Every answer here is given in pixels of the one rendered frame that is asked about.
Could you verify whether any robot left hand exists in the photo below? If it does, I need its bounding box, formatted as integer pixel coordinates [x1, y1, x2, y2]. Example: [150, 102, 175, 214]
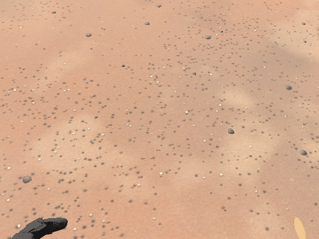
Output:
[10, 217, 68, 239]

